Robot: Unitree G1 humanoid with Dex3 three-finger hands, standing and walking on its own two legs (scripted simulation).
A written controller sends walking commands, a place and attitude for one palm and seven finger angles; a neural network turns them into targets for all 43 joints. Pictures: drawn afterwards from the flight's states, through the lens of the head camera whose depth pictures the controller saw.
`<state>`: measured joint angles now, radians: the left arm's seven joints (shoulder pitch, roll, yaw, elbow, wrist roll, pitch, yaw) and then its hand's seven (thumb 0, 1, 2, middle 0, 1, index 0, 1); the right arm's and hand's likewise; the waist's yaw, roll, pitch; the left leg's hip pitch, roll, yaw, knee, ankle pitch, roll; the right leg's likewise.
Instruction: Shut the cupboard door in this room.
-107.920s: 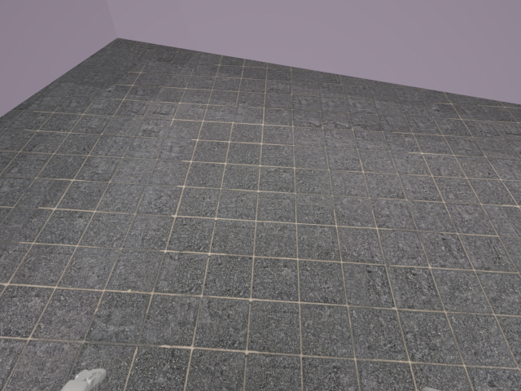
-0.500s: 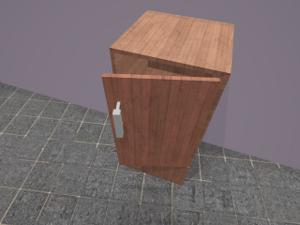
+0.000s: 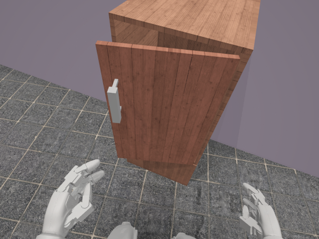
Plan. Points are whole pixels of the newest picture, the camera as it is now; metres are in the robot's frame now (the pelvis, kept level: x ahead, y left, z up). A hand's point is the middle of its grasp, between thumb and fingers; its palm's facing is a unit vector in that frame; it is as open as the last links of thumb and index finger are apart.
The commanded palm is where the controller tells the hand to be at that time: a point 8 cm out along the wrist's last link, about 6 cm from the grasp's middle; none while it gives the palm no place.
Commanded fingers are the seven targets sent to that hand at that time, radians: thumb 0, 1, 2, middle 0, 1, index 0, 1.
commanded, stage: raise the hand and make a fist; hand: left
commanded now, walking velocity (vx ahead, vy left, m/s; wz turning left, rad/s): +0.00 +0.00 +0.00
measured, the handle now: (116, 101) +0.49 +0.17 +0.04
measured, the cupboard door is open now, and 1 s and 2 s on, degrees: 18 18 18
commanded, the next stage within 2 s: bring the fist close to the handle in 1.54 s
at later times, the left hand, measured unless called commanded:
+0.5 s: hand (74, 193) +0.21 +0.20 +0.03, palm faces +0.07 -1.00 -0.02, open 4.0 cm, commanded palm +0.18 +0.25 +0.03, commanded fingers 0.00 0.90 0.90 -1.01 -1.18 -1.01 -1.18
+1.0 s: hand (61, 194) +0.21 +0.23 +0.03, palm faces -0.01 -1.00 -0.01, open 3.1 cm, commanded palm +0.19 +0.29 +0.04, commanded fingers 0.00 0.90 0.90 -1.30 -1.50 -1.30 -1.50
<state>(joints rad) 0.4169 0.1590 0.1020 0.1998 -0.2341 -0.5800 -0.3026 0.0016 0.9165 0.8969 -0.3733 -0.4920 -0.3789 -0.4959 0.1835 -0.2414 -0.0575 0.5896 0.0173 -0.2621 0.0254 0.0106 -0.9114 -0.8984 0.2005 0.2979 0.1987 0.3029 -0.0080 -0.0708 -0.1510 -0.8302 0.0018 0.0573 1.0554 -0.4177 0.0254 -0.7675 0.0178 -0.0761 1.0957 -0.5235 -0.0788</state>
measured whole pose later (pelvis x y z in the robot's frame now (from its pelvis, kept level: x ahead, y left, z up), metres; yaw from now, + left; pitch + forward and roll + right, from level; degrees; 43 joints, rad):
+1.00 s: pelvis +0.00 +0.05 -0.01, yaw +0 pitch +14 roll -5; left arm 0.41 0.25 0.09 -0.03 -0.24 -0.36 -0.22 0.01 0.91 0.90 -1.25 -1.45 -1.26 -1.45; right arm 0.21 -0.22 0.05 0.46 0.03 -0.16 -0.02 0.01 -0.91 -0.90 0.20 0.30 0.20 0.30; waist 0.01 0.03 -0.15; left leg -0.95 0.00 0.02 1.16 -0.46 0.09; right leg -0.82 0.02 -0.11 1.10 -0.52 -0.01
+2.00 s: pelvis +0.01 +0.01 -0.01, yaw +0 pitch +15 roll -2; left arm 0.17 0.24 0.09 0.11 -0.25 -0.33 -0.22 0.01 0.90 0.90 -1.30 -1.50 -1.30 -1.50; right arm 0.24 -0.25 0.03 0.53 0.04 -0.13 -0.03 0.01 -0.91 -0.90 0.20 0.30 0.20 0.30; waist -0.01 0.04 -0.16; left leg -0.95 0.02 0.01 1.16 -0.48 0.03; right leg -0.85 0.05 -0.11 1.13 -0.55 -0.06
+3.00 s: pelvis +0.01 +0.02 +0.00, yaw -1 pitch +16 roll -2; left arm -0.35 0.21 0.13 0.69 -0.16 -0.46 -0.06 0.01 0.90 0.90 -1.30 -1.50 -1.30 -1.50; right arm 0.30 -0.25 0.00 0.62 0.02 -0.01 0.02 0.01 -0.91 -0.90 0.20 0.30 0.20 0.30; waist -0.06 0.02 -0.13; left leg -0.94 0.02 0.05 1.09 -0.44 0.04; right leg -0.86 0.04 -0.08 1.08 -0.51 -0.05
